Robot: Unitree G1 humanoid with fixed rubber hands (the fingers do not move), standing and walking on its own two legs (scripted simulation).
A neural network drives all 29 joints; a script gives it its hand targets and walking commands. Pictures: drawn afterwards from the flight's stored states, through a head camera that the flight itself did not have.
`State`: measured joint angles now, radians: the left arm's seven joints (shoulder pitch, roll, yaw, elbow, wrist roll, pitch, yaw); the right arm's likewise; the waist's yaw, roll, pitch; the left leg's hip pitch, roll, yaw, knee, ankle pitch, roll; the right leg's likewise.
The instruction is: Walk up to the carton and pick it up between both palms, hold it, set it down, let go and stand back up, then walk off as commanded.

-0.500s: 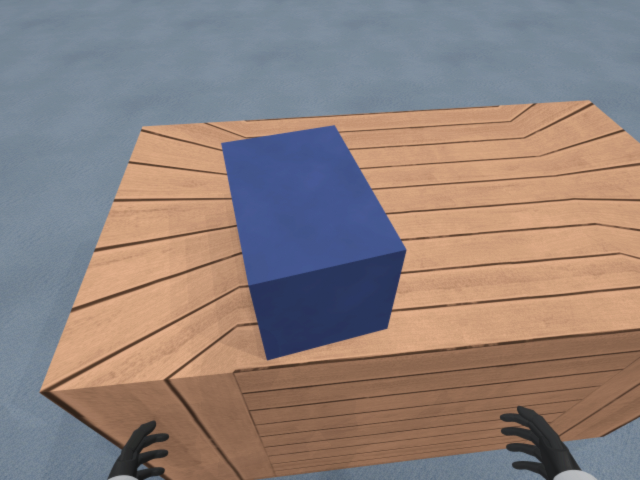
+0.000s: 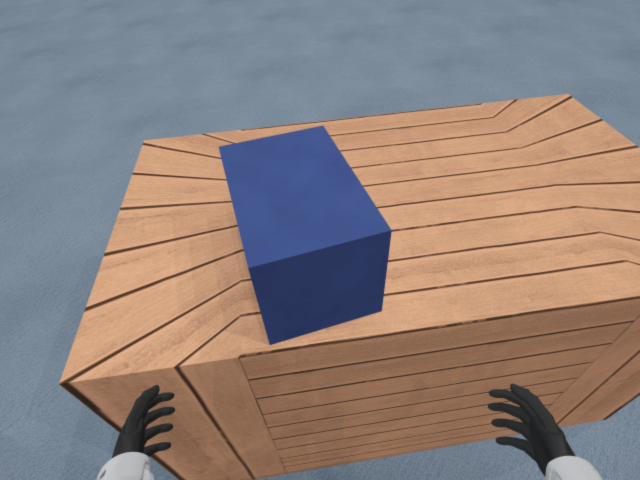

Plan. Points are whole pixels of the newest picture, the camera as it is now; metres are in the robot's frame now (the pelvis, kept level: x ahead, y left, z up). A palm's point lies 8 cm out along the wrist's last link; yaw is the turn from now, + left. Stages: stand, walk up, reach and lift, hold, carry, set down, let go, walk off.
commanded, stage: reach and lift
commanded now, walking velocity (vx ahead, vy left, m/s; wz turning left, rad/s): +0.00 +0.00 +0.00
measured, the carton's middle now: (298, 227) +0.50 +0.08 +0.02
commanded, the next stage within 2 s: none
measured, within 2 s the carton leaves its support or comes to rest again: neither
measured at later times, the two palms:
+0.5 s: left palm (163, 405) +0.20 +0.22 +0.02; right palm (533, 384) +0.23 -0.22 +0.01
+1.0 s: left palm (179, 379) +0.22 +0.20 +0.05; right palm (536, 351) +0.25 -0.22 +0.05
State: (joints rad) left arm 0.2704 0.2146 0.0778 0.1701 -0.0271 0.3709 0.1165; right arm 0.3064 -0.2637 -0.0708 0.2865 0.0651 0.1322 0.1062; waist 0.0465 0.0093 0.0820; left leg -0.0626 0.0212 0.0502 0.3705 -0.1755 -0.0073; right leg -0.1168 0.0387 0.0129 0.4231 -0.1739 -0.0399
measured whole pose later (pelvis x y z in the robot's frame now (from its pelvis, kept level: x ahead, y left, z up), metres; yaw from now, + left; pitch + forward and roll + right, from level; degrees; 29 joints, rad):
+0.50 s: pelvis +0.04 +0.00 +0.01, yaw +1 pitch -3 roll +0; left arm 0.41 0.10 0.00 -0.19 -0.02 0.29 0.22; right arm 0.36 -0.33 -0.02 0.12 0.27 0.05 0.16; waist 0.06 -0.05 0.05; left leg -0.07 0.03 0.03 0.32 -0.19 -0.02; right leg -0.09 0.05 -0.01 0.33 -0.18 -0.05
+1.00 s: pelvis +0.04 -0.01 +0.00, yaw +1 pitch -4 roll +1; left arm 0.36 0.07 -0.03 -0.29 -0.03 0.25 0.26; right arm 0.29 -0.39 0.04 0.05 0.39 -0.04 0.10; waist 0.07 -0.07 0.06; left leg -0.07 0.04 0.04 0.32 -0.18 -0.04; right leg -0.11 0.06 0.00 0.35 -0.18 -0.07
